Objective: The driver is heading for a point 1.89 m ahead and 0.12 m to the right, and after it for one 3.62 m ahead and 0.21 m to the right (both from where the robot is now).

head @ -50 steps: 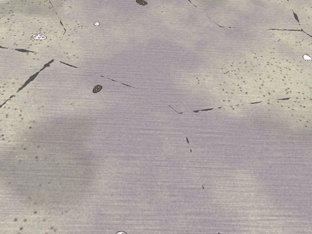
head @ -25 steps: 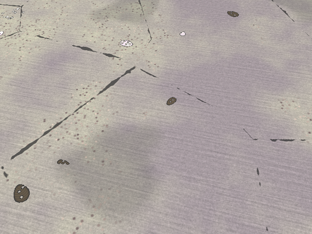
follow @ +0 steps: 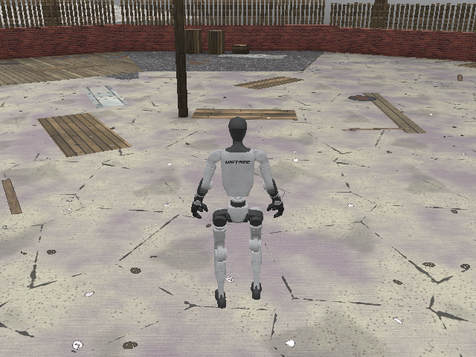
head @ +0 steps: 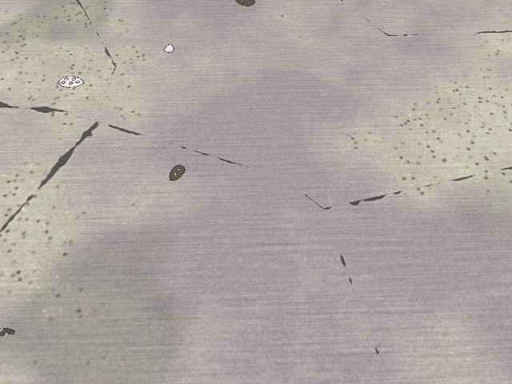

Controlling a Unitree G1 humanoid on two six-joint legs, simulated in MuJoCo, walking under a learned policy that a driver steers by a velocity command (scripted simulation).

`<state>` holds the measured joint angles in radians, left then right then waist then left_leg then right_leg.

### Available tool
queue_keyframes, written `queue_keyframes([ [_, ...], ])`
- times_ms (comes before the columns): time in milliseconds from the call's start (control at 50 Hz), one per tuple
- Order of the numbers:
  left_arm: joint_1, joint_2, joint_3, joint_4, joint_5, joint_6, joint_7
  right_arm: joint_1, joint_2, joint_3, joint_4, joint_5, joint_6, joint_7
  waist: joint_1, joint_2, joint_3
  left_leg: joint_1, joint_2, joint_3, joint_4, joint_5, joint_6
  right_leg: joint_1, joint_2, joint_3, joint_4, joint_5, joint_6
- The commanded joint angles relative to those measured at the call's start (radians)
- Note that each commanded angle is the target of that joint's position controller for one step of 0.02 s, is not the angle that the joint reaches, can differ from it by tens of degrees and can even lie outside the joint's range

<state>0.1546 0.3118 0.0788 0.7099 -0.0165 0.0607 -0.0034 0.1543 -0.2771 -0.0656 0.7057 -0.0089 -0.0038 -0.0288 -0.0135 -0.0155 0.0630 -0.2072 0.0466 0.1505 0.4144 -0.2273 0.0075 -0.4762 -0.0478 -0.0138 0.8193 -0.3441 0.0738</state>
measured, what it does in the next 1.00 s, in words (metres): steps on the spot, turning right: right foot, then left foot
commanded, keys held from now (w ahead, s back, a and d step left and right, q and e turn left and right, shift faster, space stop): e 0.30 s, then no key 0.64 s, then w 0.06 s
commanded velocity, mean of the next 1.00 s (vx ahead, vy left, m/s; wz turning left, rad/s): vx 0.01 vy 0.00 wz -0.29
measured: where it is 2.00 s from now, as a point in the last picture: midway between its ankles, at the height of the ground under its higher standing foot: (327, 340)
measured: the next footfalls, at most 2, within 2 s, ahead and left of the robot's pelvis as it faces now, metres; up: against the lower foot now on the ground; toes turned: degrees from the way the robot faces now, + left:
right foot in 0.10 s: +0.07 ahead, -0.13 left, +0.00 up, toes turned -9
left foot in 0.54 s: +0.13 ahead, +0.10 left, +0.00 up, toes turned -17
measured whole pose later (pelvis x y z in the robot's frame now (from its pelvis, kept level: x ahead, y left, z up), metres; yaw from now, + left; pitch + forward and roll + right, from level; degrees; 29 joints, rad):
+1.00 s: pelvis +0.07 +0.00 -0.01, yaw -16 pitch -1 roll +0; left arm 0.21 0.26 0.04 0.78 0.01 0.03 0.03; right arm 0.17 -0.24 -0.01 0.75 -0.01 -0.02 0.00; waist 0.01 0.00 0.03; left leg -0.20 -0.02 0.00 0.52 -0.30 0.02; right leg -0.22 0.04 0.13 0.53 -0.29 0.01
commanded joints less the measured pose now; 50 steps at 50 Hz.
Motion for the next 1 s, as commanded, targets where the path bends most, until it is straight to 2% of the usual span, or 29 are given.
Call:
queue_keyframes([
  [20,-0.012,0.077,0.019,-0.099,-0.001,0.000,-0.019,-0.034,-0.195,-0.056,-0.057,0.019,-0.011,0.006,0.000,0.151,-0.121,0.102,0.289,-0.156,-0.072,0.404,0.205,0.061,0.000,-0.028,-0.093,0.014,-0.035],
  [60,0.006,0.081,0.027,-0.106,-0.002,0.005,-0.028,-0.047,-0.202,-0.060,-0.048,0.038,-0.010,0.010,0.025,0.144,-0.120,0.093,0.280,-0.126,0.001,0.373,0.160,0.139,0.023,-0.057,-0.232,0.087,-0.074],
  [80,0.032,0.094,0.035,-0.101,0.000,0.004,-0.025,-0.027,-0.189,-0.058,-0.034,0.044,-0.010,0.012,0.037,0.123,-0.127,0.056,0.250,-0.087,0.073,0.320,0.115,0.228,0.047,-0.060,-0.330,0.179,-0.101],
  [100,0.082,0.156,0.058,-0.095,0.001,0.002,-0.011,0.037,-0.154,-0.049,-0.010,0.028,-0.013,0.017,0.043,0.009,-0.163,-0.042,0.186,-0.016,0.226,0.207,0.038,0.389,0.013,0.028,-0.402,0.415,-0.147],
  [120,0.121,0.291,0.086,-0.116,0.009,-0.003,0.012,0.028,-0.089,-0.023,-0.057,-0.032,-0.017,0.021,0.028,-0.311,-0.192,-0.357,0.035,0.051,0.572,-0.351,-0.074,0.595,-0.264,0.410,-0.397,0.852,-0.301],
  [140,0.127,0.254,0.068,-0.132,0.036,-0.028,0.001,-0.051,-0.115,-0.029,-0.079,-0.020,-0.015,0.014,0.091,-0.234,-0.256,-0.452,-0.042,-0.141,0.760,-0.508,-0.092,0.544,-0.357,0.547,-0.434,0.813,-0.468],
  [160,0.101,0.220,0.056,-0.130,0.034,-0.048,-0.005,-0.083,-0.154,-0.040,-0.081,0.007,-0.009,0.010,0.089,-0.135,-0.221,-0.472,-0.018,-0.195,0.825,-0.448,-0.082,0.516,-0.307,0.456,-0.449,0.755,-0.445],
  [180,0.057,0.196,0.051,-0.126,0.018,-0.060,-0.001,-0.076,-0.155,-0.043,-0.076,0.014,-0.006,0.005,0.058,-0.102,-0.183,-0.483,-0.002,-0.209,0.802,-0.361,-0.070,0.483,-0.250,0.384,-0.445,0.676,-0.387],
  [200,0.017,0.170,0.043,-0.131,0.003,-0.060,0.004,-0.068,-0.158,-0.046,-0.063,0.005,-0.003,-0.004,0.042,-0.064,-0.164,-0.485,0.009,-0.218,0.760,-0.295,-0.070,0.460,-0.215,0.354,-0.447,0.619,-0.345],
  [220,-0.018,0.163,0.037,-0.138,-0.002,-0.054,0.012,-0.057,-0.166,-0.050,-0.062,-0.002,0.000,-0.010,0.021,-0.074,-0.154,-0.446,0.007,-0.221,0.731,-0.243,-0.075,0.413,-0.190,0.330,-0.453,0.614,-0.328],
  [260,-0.031,0.166,0.035,-0.147,0.010,-0.047,0.021,-0.024,-0.145,-0.046,-0.052,0.000,0.000,-0.007,0.002,-0.090,-0.175,-0.383,-0.022,-0.212,0.697,-0.179,-0.088,0.377,-0.162,0.311,-0.459,0.632,-0.327],
  [340,-0.026,0.169,0.035,-0.145,0.009,-0.040,0.033,-0.028,-0.112,-0.031,-0.046,0.006,0.002,-0.004,0.016,-0.094,-0.185,-0.326,-0.033,-0.214,0.502,-0.131,-0.106,0.375,-0.144,0.311,-0.450,0.544,-0.319],
  [460,-0.028,0.155,0.020,-0.126,0.020,-0.030,0.019,-0.048,-0.116,-0.027,-0.058,0.016,-0.001,0.013,0.047,-0.135,-0.144,-0.176,-0.035,-0.196,0.314,-0.140,-0.086,0.283,-0.140,0.366,-0.435,0.401,-0.311],
  [500,-0.045,0.137,0.009,-0.119,0.015,-0.029,0.016,-0.028,-0.106,-0.025,-0.056,0.016,-0.009,0.021,0.027,-0.129,-0.135,-0.111,-0.040,-0.185,0.183,-0.093,-0.066,0.277,-0.127,0.381,-0.405,0.400,-0.292],
  [520,-0.059,0.119,0.000,-0.117,0.009,-0.029,0.017,0.000,-0.093,-0.022,-0.046,0.013,-0.016,0.026,0.000,-0.120,-0.134,-0.034,-0.044,-0.173,0.046,0.010,-0.051,0.254,-0.105,0.373,-0.385,0.380,-0.265],
  [540,-0.033,0.092,-0.010,-0.106,0.012,-0.034,0.018,0.010,-0.100,-0.019,-0.047,-0.001,-0.022,0.028,-0.003,-0.089,-0.136,0.054,-0.012,-0.207,-0.046,0.149,-0.030,0.217,-0.073,0.364,-0.373,0.311,-0.216],
  [560,0.005,0.060,-0.021,-0.102,0.033,-0.042,0.018,0.024,-0.163,-0.028,-0.059,-0.020,-0.025,0.023,0.024,0.033,-0.160,0.133,0.130,-0.337,-0.060,0.341,0.015,0.165,-0.003,0.295,-0.274,0.168,-0.150],
  [580,0.062,0.050,-0.019,-0.099,0.030,-0.049,0.016,-0.033,-0.185,-0.026,-0.050,-0.027,-0.023,0.023,0.103,0.200,-0.142,0.063,0.212,-0.426,-0.045,0.387,0.130,0.153,0.090,0.175,-0.252,-0.026,-0.100],
  [600,0.038,0.084,-0.015,-0.091,0.043,-0.049,0.020,-0.076,-0.116,-0.009,-0.064,-0.020,-0.026,0.026,0.082,0.199,-0.138,-0.007,0.216,-0.443,-0.071,0.266,0.172,0.223,0.056,0.154,-0.276,-0.020,-0.064],
  [620,0.008,0.102,-0.007,-0.086,0.039,-0.047,0.021,-0.083,-0.095,-0.001,-0.064,-0.018,-0.030,0.029,0.065,0.176,-0.122,-0.011,0.160,-0.398,-0.072,0.165,0.136,0.242,0.056,0.154,-0.298,0.043,-0.062],
  [640,-0.017,0.091,-0.008,-0.081,0.040,-0.041,0.023,-0.066,-0.112,-0.005,-0.056,-0.016,-0.033,0.031,0.048,0.164,-0.117,-0.014,0.116,-0.361,-0.064,0.094,0.095,0.259,0.058,0.151,-0.310,0.100,-0.063],
  [660,-0.026,0.086,-0.009,-0.084,0.042,-0.033,0.023,-0.056,-0.116,-0.002,-0.053,-0.012,-0.038,0.031,0.038,0.164,-0.101,-0.029,0.100,-0.345,-0.063,0.053,0.073,0.269,0.050,0.161,-0.324,0.141,-0.066],
  [700,-0.010,0.076,-0.011,-0.070,0.032,-0.031,0.018,-0.041,-0.113,0.003,-0.048,-0.013,-0.043,0.029,0.034,0.122,-0.078,-0.032,0.063,-0.295,-0.044,0.028,0.040,0.266,0.043,0.172,-0.337,0.181,-0.085],
  [820,0.007,0.058,-0.012,-0.029,0.028,-0.045,0.021,-0.010,-0.093,0.013,-0.043,-0.004,-0.036,0.023,0.009,0.020,-0.092,0.024,0.027,-0.249,0.015,0.097,0.037,0.254,0.033,0.189,-0.356,0.264,-0.083],
  [940,0.028,0.055,-0.010,0.006,0.027,-0.047,0.031,-0.010,-0.080,0.020,-0.028,-0.003,-0.032,0.028,0.011,-0.001,-0.087,0.025,0.010,-0.233,0.020,0.114,0.035,0.275,0.028,0.196,-0.361,0.293,-0.078],
  [960,0.044,0.048,-0.013,0.017,0.027,-0.045,0.034,0.000,-0.075,0.022,-0.019,-0.005,-0.031,0.028,0.012,0.006,-0.106,0.030,0.003,-0.228,0.008,0.030,0.036,0.287,0.039,0.183,-0.360,0.222,-0.079],
  [1000,0.057,0.051,-0.010,0.028,0.019,-0.046,0.038,0.009,-0.105,0.013,-0.010,0.004,-0.024,0.024,0.007,0.053,-0.064,0.007,0.007,-0.267,-0.032,-0.272,0.072,0.220,0.087,0.127,-0.307,-0.047,-0.091],
])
